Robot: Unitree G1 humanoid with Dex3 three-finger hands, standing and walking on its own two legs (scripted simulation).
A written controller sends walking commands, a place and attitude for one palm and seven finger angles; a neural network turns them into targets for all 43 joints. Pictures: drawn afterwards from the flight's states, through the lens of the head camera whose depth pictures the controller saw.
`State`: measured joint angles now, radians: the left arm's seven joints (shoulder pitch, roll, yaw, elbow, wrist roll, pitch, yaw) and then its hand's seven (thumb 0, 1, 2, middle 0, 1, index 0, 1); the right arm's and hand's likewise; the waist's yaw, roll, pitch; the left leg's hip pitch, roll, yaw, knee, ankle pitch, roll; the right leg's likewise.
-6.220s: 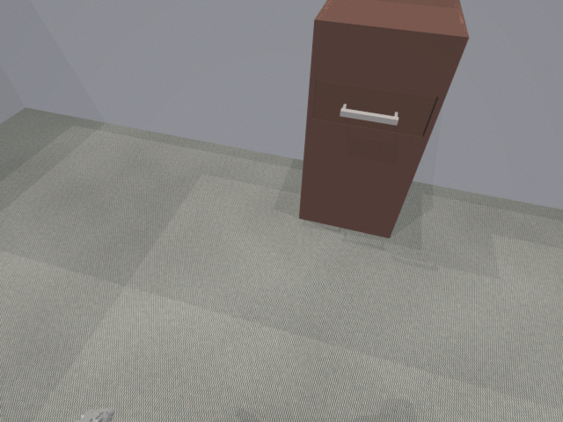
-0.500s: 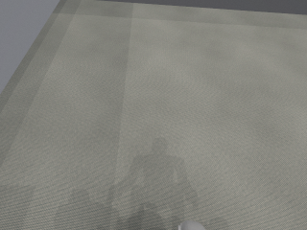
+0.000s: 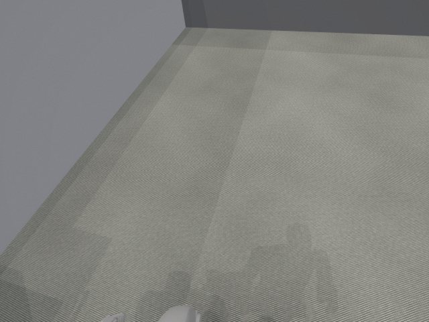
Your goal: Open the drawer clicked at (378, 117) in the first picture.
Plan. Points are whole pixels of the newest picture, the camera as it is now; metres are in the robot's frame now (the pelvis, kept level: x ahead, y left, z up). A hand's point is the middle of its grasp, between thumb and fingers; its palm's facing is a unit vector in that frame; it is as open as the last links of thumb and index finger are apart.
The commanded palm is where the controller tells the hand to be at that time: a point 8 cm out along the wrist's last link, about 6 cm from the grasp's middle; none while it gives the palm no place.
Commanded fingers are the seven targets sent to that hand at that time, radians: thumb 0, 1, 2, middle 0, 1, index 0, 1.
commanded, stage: turn to face it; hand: left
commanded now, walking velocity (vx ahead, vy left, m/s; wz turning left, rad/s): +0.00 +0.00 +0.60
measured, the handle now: out of the picture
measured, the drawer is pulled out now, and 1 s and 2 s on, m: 0.00 0.00 0.00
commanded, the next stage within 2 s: take the last steps up to it in 2.00 s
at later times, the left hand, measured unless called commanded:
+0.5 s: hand out of the picture -0.05 +0.26 -0.19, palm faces +0.38 -0.89 -0.26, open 7.4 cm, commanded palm none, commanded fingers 0.00 0.90 0.90 -0.20 -0.30 -0.20 -0.30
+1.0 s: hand out of the picture +0.02 +0.23 -0.14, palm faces +0.56 -0.77 -0.30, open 7.4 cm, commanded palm none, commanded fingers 0.00 0.90 0.90 -0.20 -0.30 -0.20 -0.30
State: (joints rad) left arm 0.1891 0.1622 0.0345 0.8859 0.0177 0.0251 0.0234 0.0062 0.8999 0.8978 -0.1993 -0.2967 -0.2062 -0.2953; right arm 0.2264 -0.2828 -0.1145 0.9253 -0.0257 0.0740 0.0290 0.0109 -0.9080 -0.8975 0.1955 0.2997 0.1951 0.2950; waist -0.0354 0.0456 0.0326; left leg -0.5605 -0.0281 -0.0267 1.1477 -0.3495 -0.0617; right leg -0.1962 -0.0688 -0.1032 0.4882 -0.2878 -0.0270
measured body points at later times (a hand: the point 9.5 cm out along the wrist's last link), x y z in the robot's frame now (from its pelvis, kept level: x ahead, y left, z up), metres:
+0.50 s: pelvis +0.00 +0.05 -0.01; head +0.03 +0.08 +0.43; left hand -0.07 +0.31 -0.17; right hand +0.21 -0.15 -0.13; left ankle -0.04 +0.13 -0.74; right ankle +0.00 -0.11 -0.67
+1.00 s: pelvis +0.04 +0.01 +0.00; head +0.08 -0.01 +0.44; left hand -0.01 +0.27 -0.12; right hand +0.22 -0.19 -0.17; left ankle -0.08 +0.10 -0.65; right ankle +0.08 -0.09 -0.74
